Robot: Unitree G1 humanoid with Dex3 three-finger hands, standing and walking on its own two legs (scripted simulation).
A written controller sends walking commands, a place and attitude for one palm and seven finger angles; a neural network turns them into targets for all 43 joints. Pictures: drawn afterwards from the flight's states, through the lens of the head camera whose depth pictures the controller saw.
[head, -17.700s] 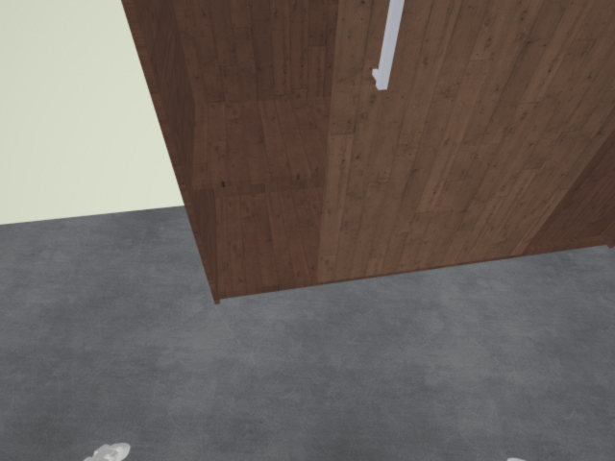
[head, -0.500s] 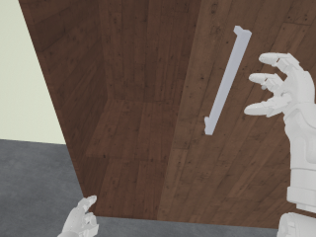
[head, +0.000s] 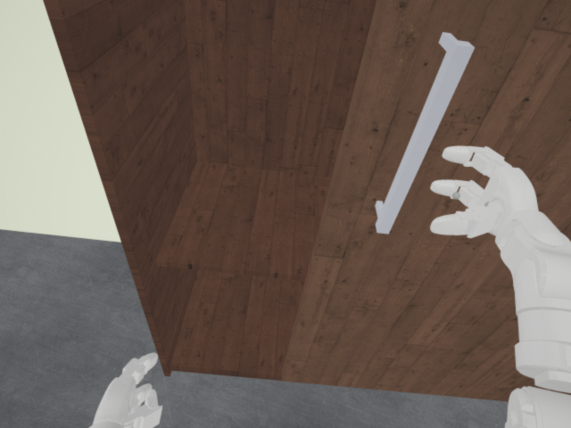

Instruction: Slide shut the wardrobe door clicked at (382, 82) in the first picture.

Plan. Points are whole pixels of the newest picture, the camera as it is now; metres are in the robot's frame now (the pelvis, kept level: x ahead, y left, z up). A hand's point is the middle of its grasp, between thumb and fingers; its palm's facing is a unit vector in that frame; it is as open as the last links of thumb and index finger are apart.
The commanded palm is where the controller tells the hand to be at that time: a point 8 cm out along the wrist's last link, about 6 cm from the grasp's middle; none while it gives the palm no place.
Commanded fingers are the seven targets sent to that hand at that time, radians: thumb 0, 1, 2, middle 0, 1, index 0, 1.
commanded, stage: move the hooked fingers beside the handle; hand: right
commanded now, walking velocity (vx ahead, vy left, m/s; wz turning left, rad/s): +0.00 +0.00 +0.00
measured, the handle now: (410, 147) +0.44 -0.13 +0.23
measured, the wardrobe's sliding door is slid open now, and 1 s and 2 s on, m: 0.37 0.37 0.37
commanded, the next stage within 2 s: none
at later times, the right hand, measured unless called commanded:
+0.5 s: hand (466, 178) +0.35 -0.17 +0.25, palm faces +0.04 +1.00 -0.07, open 14.0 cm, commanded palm +0.34 -0.24 +0.24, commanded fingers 0.00 0.50 -0.30 0.30 1.20 0.30 1.20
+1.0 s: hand (506, 143) +0.38 -0.21 +0.29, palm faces +0.12 +0.99 -0.07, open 13.9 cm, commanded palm +0.35 -0.24 +0.23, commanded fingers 0.00 0.50 -0.30 0.30 1.20 0.30 1.20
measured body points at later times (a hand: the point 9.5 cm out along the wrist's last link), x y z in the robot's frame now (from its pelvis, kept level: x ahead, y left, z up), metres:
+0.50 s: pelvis +0.01 +0.01 +0.00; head -0.01 +0.04 +0.45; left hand +0.19 +0.25 -0.09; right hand +0.34 -0.23 +0.25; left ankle -0.05 +0.08 -0.74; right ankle +0.05 -0.11 -0.74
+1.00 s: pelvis +0.01 +0.00 +0.00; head -0.03 +0.03 +0.45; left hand +0.18 +0.24 -0.10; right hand +0.36 -0.27 +0.29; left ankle -0.05 +0.08 -0.74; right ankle +0.05 -0.11 -0.74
